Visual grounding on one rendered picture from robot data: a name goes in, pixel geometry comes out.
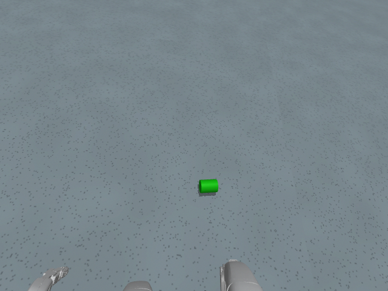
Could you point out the left robot hand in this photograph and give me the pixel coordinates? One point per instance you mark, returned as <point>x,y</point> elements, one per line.
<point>49,279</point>

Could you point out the can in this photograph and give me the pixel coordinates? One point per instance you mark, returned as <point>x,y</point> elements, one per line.
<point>208,185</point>

